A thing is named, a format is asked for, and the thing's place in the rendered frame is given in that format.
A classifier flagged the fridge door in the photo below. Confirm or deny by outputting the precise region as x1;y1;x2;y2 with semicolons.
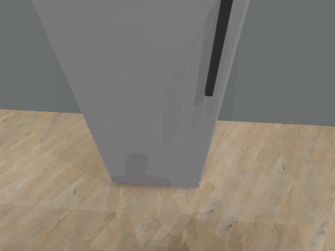
32;0;246;188

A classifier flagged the handle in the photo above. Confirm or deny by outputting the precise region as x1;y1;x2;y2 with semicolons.
205;0;233;96

